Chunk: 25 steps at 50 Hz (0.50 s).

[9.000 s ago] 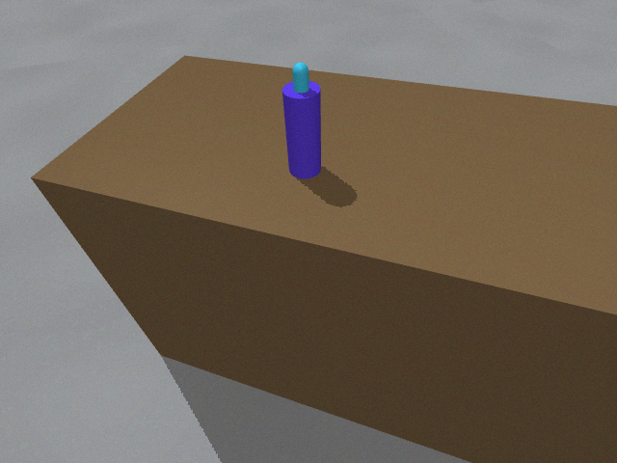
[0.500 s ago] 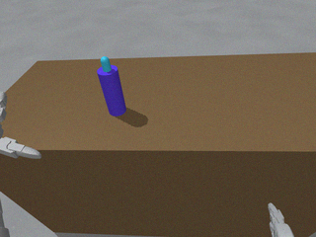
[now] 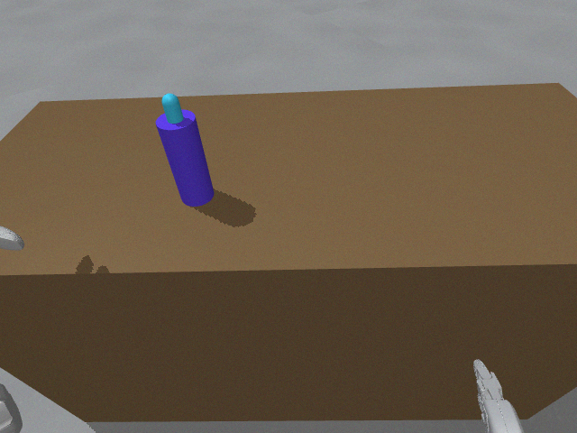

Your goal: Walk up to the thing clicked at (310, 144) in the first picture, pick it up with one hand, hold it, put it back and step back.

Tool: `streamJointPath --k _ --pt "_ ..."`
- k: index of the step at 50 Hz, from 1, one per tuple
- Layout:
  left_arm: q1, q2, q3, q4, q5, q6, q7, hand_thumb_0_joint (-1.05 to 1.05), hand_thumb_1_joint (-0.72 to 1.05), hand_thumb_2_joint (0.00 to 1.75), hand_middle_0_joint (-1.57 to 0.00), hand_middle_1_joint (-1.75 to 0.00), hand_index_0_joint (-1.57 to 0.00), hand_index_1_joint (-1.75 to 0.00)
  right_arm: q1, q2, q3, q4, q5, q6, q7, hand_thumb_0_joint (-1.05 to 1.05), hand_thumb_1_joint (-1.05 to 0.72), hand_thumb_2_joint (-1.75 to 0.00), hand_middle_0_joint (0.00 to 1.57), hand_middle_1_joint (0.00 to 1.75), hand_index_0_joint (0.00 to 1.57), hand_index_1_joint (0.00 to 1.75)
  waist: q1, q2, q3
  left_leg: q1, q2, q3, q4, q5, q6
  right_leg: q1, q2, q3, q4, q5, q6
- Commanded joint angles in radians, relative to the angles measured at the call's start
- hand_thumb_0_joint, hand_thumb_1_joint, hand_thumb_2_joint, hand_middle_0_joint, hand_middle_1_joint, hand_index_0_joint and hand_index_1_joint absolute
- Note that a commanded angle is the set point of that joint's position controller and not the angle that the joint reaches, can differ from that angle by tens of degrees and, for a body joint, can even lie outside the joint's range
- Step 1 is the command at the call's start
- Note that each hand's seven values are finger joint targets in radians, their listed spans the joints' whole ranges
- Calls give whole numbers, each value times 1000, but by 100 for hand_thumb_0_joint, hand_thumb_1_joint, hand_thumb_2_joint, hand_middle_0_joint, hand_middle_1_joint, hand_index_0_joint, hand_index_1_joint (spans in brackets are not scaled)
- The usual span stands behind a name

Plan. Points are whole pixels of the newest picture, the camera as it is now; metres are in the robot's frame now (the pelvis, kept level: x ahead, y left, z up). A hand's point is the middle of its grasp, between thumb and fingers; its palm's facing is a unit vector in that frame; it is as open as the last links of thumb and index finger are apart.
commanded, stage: go down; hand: left
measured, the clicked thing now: (184, 150) +0.54 +0.18 +0.13
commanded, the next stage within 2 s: approach in 1.62 s
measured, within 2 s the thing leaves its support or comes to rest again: neither
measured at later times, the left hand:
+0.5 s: hand (2, 176) +0.39 +0.36 +0.22, palm faces +0.15 -0.99 -0.02, open 17.7 cm
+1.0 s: hand (5, 163) +0.41 +0.37 +0.22, palm faces +0.13 -0.99 +0.00, open 17.7 cm
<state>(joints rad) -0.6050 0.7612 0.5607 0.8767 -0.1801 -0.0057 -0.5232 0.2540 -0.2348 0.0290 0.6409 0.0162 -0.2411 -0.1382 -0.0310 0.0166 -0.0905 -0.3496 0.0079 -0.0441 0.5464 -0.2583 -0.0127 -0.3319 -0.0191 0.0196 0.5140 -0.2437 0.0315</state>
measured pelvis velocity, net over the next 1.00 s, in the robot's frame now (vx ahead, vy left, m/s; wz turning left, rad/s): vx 0.02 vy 0.01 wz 0.00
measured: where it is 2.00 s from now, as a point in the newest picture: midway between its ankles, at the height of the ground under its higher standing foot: outside the picture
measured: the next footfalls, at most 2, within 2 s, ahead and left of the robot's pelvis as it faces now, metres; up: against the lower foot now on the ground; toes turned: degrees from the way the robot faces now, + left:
none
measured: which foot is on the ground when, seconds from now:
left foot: down 0.00-1.00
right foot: down 0.00-1.00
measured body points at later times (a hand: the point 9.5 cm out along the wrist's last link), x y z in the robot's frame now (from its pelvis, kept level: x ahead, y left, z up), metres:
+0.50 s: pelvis +0.01 +0.00 +0.00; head +0.02 +0.00 +0.45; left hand +0.37 +0.41 +0.22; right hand +0.17 -0.24 -0.08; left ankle +0.01 +0.13 -0.73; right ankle +0.01 -0.14 -0.73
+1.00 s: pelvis +0.02 +0.01 +0.00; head +0.04 +0.02 +0.45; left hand +0.40 +0.42 +0.22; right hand +0.17 -0.25 -0.07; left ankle +0.01 +0.13 -0.73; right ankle +0.01 -0.14 -0.73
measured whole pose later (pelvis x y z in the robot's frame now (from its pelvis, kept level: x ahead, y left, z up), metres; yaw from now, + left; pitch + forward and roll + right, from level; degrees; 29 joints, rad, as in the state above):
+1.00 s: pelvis +0.02 +0.01 +0.00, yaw +0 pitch +8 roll -1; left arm -0.78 0.89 0.55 1.07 -0.15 0.08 -0.61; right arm 0.23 -0.24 0.06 0.63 0.01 -0.23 -0.17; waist -0.07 0.01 -0.12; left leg -0.43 0.01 -0.05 0.59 -0.30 -0.01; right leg -0.40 -0.01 0.02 0.52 -0.27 0.04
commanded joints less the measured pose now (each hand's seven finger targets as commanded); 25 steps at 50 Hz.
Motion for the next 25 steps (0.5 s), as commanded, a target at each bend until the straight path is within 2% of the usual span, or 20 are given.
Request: streamJointPath --k 1,3,4,5,6,7,8,9,11,12,13,14,15,16,18,20,21,22,24,25 --pt "-437 441 84 -215 -19 -56 -5 0 -60 8 -3 -3 -3 -4 -108 -178 -85 -207 -7 -67 -29 0 56 -5 5 5 5 5 -3 113 -271 154 -30 39 -65 160 24 30 22 -50 -71 139 -32" --pt "-417 394 59 -180 -18 -45 -13 0 -58 10 -3 -4 -3 -5 -61 -85 -14 -122 -3 -55 -20 0 56 -5 5 5 5 5 10 130 -225 138 -25 34 -67 182 20 15 25 -53 -66 152 -36" --pt "-403 346 25 -167 -21 -43 -20 0 -58 9 -3 -4 -3 -5 -88 -96 -27 -155 -1 -61 -21 0 56 -5 5 5 5 5 3 123 -211 138 -23 32 -70 170 19 -8 27 -53 -63 141 -38" --pt "-407 398 64 -196 -23 -46 -16 0 -60 9 -3 -4 -3 -5 -118 -152 -70 -188 -1 -70 -29 0 56 -5 5 5 5 5 7 127 -264 159 -18 28 -67 201 15 12 27 -56 -55 165 -39" --pt "-421 393 48 -171 -22 -40 -14 0 -61 7 -4 -3 -4 -4 -66 -139 -60 -132 -4 -63 -30 0 56 -5 5 5 5 5 -3 138 -239 155 -18 27 -66 195 15 0 28 -59 -57 158 -41" --pt "-429 431 81 -204 -25 -43 -16 0 -61 9 -4 -4 -4 -5 -97 -146 -48 -184 -4 -65 -30 0 56 -5 5 5 5 5 12 130 -267 153 -18 27 -61 217 16 27 28 -59 -57 176 -38" --pt "-444 443 88 -215 -23 -43 -16 0 -61 8 -4 -4 -4 -4 -107 -167 -72 -191 -5 -70 -31 0 56 -5 5 5 5 5 10 141 -287 166 -16 27 -56 239 13 27 28 -58 -53 191 -41" --pt "-420 386 45 -161 -19 -31 -21 0 -61 8 -4 -4 -4 -5 -73 -75 -7 -123 -3 -61 -23 0 56 -5 5 5 5 5 13 150 -230 140 -21 33 -57 225 17 12 29 -58 -57 180 -40" --pt "-426 410 64 -196 -24 -31 -24 0 -61 8 -4 -4 -4 -5 -104 -156 -71 -180 -3 -68 -36 0 55 -5 5 5 5 5 -3 134 -272 172 -12 24 -61 231 14 4 31 -61 -53 182 -40" --pt "-416 386 47 -164 -26 -23 -27 0 -61 9 -4 -4 -4 -5 -62 -118 -42 -108 -4 -62 -31 0 56 -5 5 5 5 5 -1 144 -239 157 -11 24 -60 234 14 -7 32 -63 -51 183 -43" --pt "-442 406 61 -192 -31 -24 -31 0 -61 8 -4 -4 -4 -5 -85 -124 -35 -135 -3 -63 -31 0 56 -5 5 5 5 5 5 144 -272 170 -8 22 -56 264 13 1 32 -63 -50 197 -43" --pt "-440 420 68 -184 -28 -21 -32 0 -61 8 -4 -4 -4 -5 -106 -154 -63 -168 -3 -66 -35 0 56 -5 5 5 5 5 -2 140 -291 180 -9 22 -49 293 12 8 31 -60 -48 222 -42" --pt "-419 402 53 -149 -25 -10 -34 0 -61 9 -4 -5 -4 -5 -73 -113 -33 -107 -4 -60 -30 0 56 -5 5 5 5 5 8 134 -269 163 -10 24 -44 302 14 8 31 -60 -46 227 -43" --pt "-456 423 64 -192 -31 -15 -38 0 -61 8 -4 -5 -4 -5 -90 -148 -58 -127 -3 -63 -34 0 56 -5 5 5 5 5 -2 150 -267 167 -8 22 -50 294 10 2 33 -62 -46 220 -43" --pt "-449 416 55 -148 -26 -4 -43 0 -61 8 -4 -4 -4 -5 -86 -112 -28 -86 -4 -59 -34 0 55 -5 5 5 5 5 3 149 -260 157 -12 23 -45 283 14 -1 29 -59 -50 213 -41" --pt "-494 434 59 -163 -29 -2 -47 0 -61 8 -3 -4 -3 -5 -132 -152 -53 -151 -3 -69 -40 0 55 -5 5 5 5 5 -13 120 -286 168 -11 22 -46 270 16 5 28 -58 -50 212 -39" --pt "-497 448 65 -169 -25 -3 -49 0 -61 8 -4 -5 -4 -5 -118 -132 -37 -126 -4 -66 -41 0 55 -5 5 5 5 5 -2 141 -274 161 -13 22 -46 266 15 -1 29 -60 -48 209 -39" --pt "-483 417 39 -108 -23 8 -55 0 -61 8 -4 -5 -4 -5 -97 -90 -5 -94 -3 -56 -38 0 55 -5 5 5 5 5 -10 126 -267 155 -17 25 -43 253 20 -7 27 -57 -54 199 -38" --pt "-505 410 31 -117 -31 10 -62 0 -61 9 -3 -5 -4 -6 -119 -122 -33 -109 -3 -59 -44 0 55 -5 5 5 5 5 -8 112 -264 147 -21 24 -45 218 21 -13 27 -55 -55 176 -37" --pt "-504 466 61 -100 -26 13 -60 0 -61 9 -4 -5 -4 -6 -105 -143 -46 -107 -5 -60 -49 0 55 -5 5 5 5 5 -10 115 -292 145 -27 30 -34 236 25 2 21 -50 -56 198 -33"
